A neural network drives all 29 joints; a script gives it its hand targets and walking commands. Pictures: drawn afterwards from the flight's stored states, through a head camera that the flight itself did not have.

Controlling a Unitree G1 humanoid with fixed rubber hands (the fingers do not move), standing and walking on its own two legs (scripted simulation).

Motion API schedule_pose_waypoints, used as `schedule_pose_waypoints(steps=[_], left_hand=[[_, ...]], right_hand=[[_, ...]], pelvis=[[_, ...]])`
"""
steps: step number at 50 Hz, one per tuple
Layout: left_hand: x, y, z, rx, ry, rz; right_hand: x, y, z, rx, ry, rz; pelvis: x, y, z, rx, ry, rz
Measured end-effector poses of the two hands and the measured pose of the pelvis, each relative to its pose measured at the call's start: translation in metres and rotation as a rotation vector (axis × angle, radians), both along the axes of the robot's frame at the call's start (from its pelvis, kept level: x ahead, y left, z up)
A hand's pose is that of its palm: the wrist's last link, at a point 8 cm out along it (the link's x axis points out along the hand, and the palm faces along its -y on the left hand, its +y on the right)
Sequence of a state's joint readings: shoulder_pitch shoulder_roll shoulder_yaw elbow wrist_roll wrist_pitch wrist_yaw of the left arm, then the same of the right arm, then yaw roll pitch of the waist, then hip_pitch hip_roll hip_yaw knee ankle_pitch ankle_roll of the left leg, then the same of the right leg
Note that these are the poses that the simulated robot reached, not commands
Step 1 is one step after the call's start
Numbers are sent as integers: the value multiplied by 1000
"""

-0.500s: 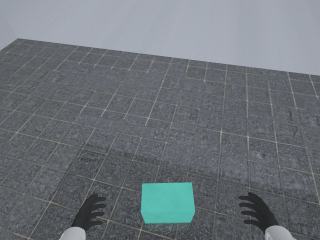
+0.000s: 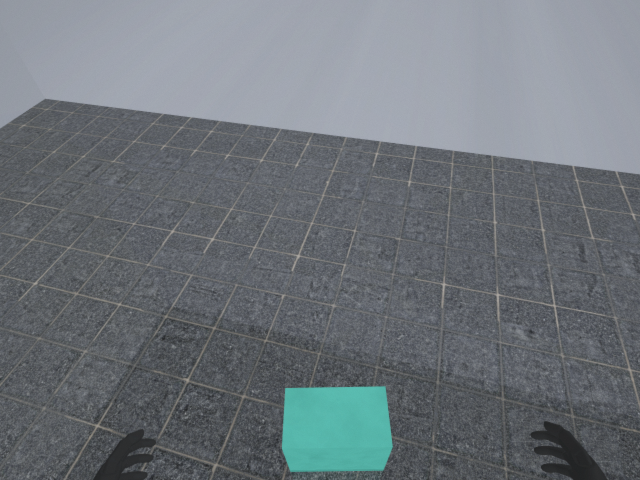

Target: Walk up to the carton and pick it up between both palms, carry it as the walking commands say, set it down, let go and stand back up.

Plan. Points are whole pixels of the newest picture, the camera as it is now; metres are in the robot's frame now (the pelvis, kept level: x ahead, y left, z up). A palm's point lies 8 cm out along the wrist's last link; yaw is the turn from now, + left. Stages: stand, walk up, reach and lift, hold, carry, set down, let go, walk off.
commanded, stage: stand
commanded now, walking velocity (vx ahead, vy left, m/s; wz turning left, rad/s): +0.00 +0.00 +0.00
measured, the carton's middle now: (336, 430) +0.37 +0.01 -0.65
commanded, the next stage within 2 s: none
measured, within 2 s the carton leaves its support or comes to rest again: neither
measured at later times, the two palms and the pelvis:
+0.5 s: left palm out of the picture +0.11 +0.30 -0.09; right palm out of the picture +0.11 -0.31 -0.09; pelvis +0.00 +0.00 +0.01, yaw +0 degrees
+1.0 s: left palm out of the picture +0.08 +0.30 -0.09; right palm out of the picture +0.08 -0.32 -0.09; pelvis -0.02 -0.01 +0.01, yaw +0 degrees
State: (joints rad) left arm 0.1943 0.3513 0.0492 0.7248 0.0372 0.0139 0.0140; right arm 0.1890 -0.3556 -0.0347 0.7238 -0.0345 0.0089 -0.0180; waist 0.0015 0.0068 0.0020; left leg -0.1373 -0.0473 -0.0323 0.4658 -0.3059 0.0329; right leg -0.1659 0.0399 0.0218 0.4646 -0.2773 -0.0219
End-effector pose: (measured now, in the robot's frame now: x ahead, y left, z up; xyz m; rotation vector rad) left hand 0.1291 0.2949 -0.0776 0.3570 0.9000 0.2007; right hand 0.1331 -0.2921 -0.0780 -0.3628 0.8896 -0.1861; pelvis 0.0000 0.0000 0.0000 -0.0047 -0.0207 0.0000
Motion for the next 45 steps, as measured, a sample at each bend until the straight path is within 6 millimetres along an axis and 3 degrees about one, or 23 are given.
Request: schedule_pose_waypoints(steps=[16,45], left_hand=[[-9,-1,-9,-4,74,10],[-48,6,-14,7,177,46]], right_hand=[[-14,-6,-9,-3,82,-21],[-54,-22,-15,-15,184,-54]], pelvis=[[2,-2,4,2,-6,1],[-15,-6,9,4,-20,-3]])
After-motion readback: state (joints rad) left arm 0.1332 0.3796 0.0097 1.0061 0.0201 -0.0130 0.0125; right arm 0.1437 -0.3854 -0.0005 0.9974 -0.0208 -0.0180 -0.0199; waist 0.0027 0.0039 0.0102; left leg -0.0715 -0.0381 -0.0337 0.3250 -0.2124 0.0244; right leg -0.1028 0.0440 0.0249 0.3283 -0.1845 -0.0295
